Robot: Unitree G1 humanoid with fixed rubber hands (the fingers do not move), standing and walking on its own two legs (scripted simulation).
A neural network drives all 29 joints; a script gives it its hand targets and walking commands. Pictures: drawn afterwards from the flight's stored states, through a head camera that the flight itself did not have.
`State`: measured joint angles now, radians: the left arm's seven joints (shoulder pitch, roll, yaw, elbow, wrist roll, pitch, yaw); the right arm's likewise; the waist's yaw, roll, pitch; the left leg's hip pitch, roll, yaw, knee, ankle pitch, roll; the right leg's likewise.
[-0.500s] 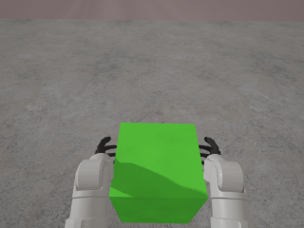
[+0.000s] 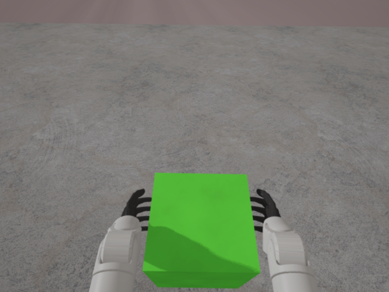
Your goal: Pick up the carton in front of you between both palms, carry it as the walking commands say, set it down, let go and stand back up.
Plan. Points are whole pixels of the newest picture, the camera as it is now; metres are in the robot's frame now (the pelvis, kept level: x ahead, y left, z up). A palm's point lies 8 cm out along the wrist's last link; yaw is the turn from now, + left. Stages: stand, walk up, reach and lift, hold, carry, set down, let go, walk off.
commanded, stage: carry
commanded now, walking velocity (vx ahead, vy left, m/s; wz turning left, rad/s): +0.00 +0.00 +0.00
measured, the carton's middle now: (199, 234) +0.31 +0.00 -0.07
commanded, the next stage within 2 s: hold in 1.02 s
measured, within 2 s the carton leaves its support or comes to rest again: neither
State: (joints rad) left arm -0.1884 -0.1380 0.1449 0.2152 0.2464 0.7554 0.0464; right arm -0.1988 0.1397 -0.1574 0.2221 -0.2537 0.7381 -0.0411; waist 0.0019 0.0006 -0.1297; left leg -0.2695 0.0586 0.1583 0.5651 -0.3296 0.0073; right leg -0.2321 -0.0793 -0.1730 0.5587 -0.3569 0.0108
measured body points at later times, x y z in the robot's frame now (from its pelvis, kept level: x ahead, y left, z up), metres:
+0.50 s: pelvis -0.04 +0.00 +0.00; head -0.08 +0.00 +0.45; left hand +0.25 +0.15 +0.03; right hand +0.26 -0.15 +0.04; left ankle -0.02 +0.11 -0.73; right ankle -0.04 -0.11 -0.73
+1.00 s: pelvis -0.06 +0.00 +0.00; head -0.09 +0.00 +0.45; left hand +0.24 +0.15 +0.03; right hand +0.24 -0.15 +0.04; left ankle -0.02 +0.11 -0.73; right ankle -0.04 -0.11 -0.73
